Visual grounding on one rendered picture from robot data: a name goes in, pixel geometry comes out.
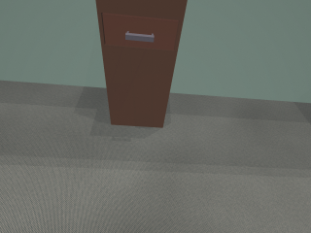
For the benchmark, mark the handle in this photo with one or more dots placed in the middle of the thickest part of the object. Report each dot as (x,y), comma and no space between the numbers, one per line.
(139,37)

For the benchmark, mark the cabinet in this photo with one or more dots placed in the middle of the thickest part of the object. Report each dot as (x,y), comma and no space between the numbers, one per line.
(138,80)

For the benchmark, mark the drawer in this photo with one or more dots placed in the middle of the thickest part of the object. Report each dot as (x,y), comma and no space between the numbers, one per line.
(164,30)

